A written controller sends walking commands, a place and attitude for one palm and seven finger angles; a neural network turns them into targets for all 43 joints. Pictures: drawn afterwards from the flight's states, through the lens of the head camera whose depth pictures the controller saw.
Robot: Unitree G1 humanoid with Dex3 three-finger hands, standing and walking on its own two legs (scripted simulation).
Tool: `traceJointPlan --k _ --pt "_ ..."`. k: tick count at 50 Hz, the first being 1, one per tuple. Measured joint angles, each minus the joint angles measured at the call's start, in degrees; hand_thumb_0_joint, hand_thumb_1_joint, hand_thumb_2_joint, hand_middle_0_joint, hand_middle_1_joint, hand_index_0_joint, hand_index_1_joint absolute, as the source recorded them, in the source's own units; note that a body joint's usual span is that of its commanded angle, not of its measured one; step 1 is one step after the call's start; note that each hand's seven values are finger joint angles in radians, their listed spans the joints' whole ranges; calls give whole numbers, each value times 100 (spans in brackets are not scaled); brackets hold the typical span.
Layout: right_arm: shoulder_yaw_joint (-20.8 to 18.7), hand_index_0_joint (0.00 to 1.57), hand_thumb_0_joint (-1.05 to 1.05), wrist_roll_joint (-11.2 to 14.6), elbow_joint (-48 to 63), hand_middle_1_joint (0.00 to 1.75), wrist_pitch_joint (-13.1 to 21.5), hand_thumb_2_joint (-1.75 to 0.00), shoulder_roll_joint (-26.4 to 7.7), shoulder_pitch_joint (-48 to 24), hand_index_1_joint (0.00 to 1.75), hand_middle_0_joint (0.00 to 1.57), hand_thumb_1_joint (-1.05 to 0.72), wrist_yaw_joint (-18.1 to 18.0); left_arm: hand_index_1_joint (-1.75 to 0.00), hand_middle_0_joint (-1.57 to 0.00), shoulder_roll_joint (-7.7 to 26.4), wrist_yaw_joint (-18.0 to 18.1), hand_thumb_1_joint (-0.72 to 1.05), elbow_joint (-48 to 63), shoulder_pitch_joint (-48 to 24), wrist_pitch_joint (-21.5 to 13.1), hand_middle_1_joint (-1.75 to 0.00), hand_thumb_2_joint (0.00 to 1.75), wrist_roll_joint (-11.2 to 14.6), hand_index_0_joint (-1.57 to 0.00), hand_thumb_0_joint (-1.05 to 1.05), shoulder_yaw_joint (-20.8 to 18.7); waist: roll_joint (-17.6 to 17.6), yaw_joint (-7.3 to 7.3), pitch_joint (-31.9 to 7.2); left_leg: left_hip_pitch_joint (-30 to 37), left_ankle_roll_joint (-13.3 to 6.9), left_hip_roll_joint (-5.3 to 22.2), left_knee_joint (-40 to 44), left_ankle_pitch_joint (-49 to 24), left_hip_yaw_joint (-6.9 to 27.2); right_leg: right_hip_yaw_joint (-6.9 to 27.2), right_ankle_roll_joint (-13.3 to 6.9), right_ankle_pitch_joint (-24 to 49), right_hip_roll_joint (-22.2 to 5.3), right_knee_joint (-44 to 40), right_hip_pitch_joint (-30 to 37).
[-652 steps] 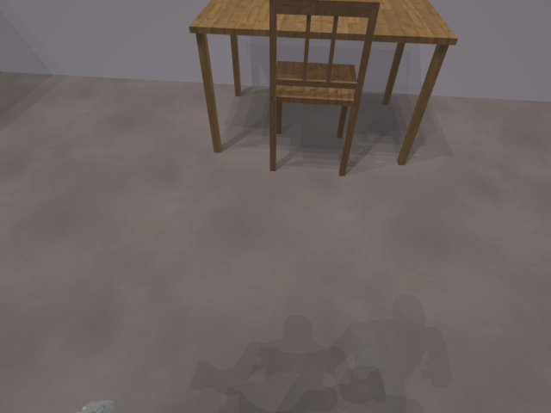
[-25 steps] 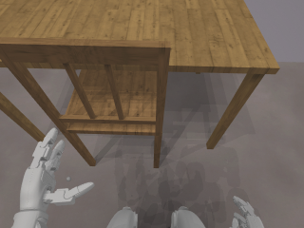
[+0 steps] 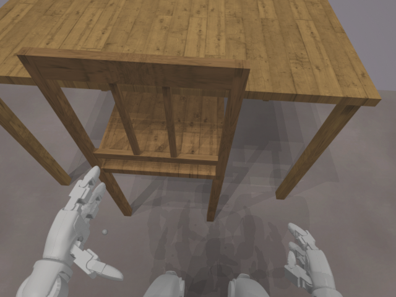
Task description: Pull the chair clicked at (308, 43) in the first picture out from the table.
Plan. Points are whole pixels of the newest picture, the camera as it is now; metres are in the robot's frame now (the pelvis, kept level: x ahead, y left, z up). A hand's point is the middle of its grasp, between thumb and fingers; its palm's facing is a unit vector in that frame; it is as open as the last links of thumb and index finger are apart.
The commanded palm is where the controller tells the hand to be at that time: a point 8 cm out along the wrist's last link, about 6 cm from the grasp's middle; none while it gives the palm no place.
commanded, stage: raise the hand toward the chair's back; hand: left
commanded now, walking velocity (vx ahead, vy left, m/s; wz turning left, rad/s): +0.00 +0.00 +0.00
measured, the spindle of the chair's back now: (127, 123) +0.50 +0.22 +0.00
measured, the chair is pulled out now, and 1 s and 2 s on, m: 0.00 0.00 0.00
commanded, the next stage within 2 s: aim the fingers beside a spindle in 0.64 s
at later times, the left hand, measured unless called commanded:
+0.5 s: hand (86, 214) +0.25 +0.22 +0.05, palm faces +0.05 -1.00 -0.07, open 16.9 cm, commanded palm +0.22 +0.27 +0.05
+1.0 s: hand (117, 214) +0.26 +0.17 +0.03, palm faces -0.05 -1.00 -0.03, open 16.9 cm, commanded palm +0.25 +0.23 +0.04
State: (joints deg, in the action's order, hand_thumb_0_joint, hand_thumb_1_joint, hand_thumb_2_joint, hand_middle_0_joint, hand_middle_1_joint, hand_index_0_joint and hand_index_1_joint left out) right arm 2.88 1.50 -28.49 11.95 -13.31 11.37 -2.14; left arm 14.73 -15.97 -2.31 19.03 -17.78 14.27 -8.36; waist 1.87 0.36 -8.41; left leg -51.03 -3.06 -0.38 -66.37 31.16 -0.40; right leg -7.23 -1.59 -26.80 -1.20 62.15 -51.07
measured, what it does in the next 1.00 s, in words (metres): stands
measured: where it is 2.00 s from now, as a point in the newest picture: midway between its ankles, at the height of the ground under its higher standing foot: outside the picture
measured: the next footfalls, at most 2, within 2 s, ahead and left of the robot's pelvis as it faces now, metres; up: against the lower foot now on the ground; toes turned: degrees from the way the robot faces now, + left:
none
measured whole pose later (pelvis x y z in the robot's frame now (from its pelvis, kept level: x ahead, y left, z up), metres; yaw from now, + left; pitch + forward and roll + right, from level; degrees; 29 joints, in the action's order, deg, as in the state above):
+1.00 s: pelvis +0.00 -0.01 +0.00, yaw +0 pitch +17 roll -3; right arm 1.7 1.1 -30.6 12.8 -15.1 12.9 -2.2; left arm 14.4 -15.2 -4.6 13.2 -19.2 14.5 -8.6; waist 1.8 -0.9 -8.4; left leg -52.6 -2.2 -0.1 -66.9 31.3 0.4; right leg -7.9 -2.4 -27.2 -0.9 62.8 -52.6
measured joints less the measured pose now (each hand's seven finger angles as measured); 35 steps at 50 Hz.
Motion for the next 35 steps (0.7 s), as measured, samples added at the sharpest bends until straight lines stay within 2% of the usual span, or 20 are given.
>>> traceJointPlan --k 2,6,8,10,14,16,20,24,31,35 --pt "-11 21 2 -21 -20 30 18 -90 16 59 30 20 -90 -13 -9 -6 26 50 -48 118 27 -15 -8 30 46 -6 -1 -54 -22 0 32 43 -3 0 35 -9 0 2 11 18 3 -49 50" --pt "-53 21 2 -52 -148 30 39 -90 -7 183 30 20 -90 12 -8 -7 69 242 -49 289 -42 -301 -8 30 114 -7 -1 -316 -40 2 18 81 -12 -18 77 -20 20 -16 32 32 -10 -114 110" --pt "-56 21 2 -41 -211 30 21 -90 -53 213 30 20 -90 25 -8 -7 104 235 -49 202 -171 -375 -8 30 134 -7 -1 -439 -27 -11 0 54 -24 -29 65 -18 32 -28 42 29 -20 -112 96" --pt "-55 21 2 -9 -243 30 -10 -90 -108 225 30 20 -90 24 -8 -6 143 127 -49 33 -297 -306 -8 30 150 -6 -1 -490 -7 -32 2 26 -38 -35 52 -16 33 -29 51 30 -26 -107 73" --pt "-94 21 2 36 -228 30 -18 -90 -179 264 30 20 -90 -2 -8 -6 176 -127 -49 -147 -305 90 -8 30 156 -6 -1 -377 26 -100 19 51 -54 -25 107 -33 3 2 71 66 -12 -173 89" --pt "-132 21 2 27 -211 30 7 -90 -178 299 30 20 -90 -5 -8 -6 167 -139 -49 -70 -183 178 -8 30 163 -6 -1 -308 9 -131 15 107 -53 -14 169 -46 -24 31 78 90 2 -231 131" --pt "-198 21 2 -25 -209 30 68 -90 -156 360 30 20 -90 25 -8 -6 123 96 -49 186 5 -77 -8 30 178 -6 -1 -313 -51 -150 0 193 -43 -8 240 -57 -39 49 73 100 12 -286 204" --pt "-195 20 2 -42 -232 30 56 -90 -176 324 30 20 -90 79 -8 -7 107 265 -49 126 -114 -382 -8 30 143 -6 -1 -446 -60 -133 -25 105 -33 -23 154 -37 -2 11 55 58 -7 -194 129" --pt "-127 21 2 10 -171 30 4 -90 -162 199 30 20 -90 49 -8 -6 124 -29 -49 -82 -161 -43 -8 30 137 -6 -1 -306 -4 -105 5 41 -11 1 98 -27 16 -7 26 47 14 -141 65" --pt "-122 21 2 -14 -151 30 50 -90 -104 207 30 20 -90 30 -8 -6 110 40 -49 123 -26 -112 -8 30 151 -6 -1 -264 -8 -99 3 120 18 13 159 -43 30 -18 4 57 31 -197 141"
